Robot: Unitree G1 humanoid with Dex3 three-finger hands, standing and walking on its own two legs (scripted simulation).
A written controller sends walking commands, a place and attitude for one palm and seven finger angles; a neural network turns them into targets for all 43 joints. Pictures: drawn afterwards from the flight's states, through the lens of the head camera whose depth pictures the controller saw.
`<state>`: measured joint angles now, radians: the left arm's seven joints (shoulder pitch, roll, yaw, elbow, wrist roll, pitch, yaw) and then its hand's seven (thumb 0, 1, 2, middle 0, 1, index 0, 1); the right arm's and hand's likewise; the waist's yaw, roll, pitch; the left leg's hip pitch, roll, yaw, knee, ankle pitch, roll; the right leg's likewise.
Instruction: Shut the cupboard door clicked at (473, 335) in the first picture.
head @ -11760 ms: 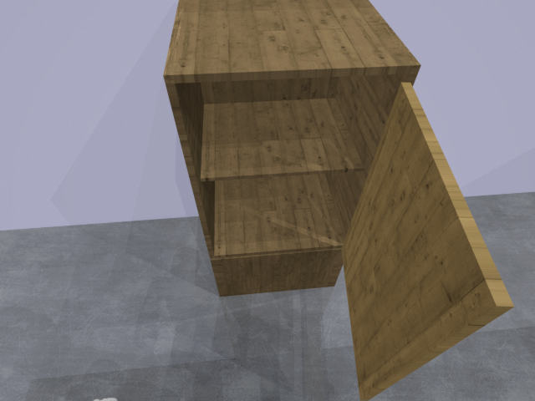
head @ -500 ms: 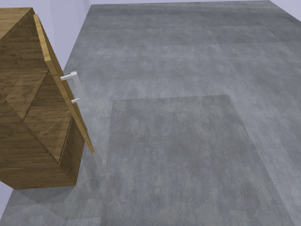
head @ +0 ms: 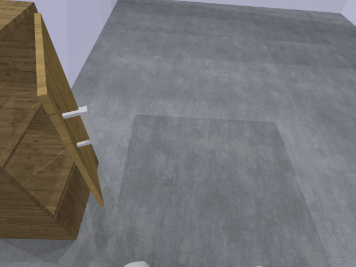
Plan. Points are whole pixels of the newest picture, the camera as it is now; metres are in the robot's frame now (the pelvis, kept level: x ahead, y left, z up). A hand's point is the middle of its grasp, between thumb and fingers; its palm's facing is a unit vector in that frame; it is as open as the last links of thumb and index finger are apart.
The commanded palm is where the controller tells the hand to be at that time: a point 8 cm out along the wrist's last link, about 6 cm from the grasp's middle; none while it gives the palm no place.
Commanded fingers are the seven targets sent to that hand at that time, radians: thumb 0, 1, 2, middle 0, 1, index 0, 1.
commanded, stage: take the last steps up to it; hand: left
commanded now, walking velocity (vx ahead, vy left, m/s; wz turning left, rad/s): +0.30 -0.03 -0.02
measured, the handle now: (82, 129) +0.44 +0.32 +0.00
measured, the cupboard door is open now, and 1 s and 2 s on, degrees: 24 24 24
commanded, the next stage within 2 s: come to a stop and stand still in 0.44 s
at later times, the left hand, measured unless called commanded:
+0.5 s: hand (141, 199) +0.32 +0.14 -0.15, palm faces -0.05 -0.98 -0.21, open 7.4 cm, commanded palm none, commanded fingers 0.00 0.90 0.90 -0.20 -0.30 -0.20 -0.30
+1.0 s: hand (125, 212) +0.28 +0.18 -0.16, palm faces +0.04 -0.97 -0.23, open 7.4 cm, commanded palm none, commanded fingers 0.00 0.90 0.90 -0.20 -0.30 -0.20 -0.30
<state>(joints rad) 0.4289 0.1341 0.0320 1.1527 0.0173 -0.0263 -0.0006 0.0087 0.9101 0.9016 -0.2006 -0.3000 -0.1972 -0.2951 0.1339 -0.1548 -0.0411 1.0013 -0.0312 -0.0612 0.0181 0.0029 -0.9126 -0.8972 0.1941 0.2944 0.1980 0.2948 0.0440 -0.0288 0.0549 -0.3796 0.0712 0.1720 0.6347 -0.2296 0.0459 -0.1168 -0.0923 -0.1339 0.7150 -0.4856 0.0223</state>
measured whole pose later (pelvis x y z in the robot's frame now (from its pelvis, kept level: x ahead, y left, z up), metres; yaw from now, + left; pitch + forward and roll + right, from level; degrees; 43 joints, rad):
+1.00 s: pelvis +0.24 -0.03 +0.02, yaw -2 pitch -1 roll -1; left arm 0.22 0.22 0.06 1.02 0.01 0.05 0.03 0.01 0.91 0.90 -0.20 -0.30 -0.19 -0.29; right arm 0.12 -0.15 -0.03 0.97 -0.02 0.01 -0.03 0.00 -0.92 -0.90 0.20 0.29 0.20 0.30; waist 0.02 -0.02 0.08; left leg -0.30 0.06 0.12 0.51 -0.20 0.03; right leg -0.43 -0.02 -0.02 1.07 -0.48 0.05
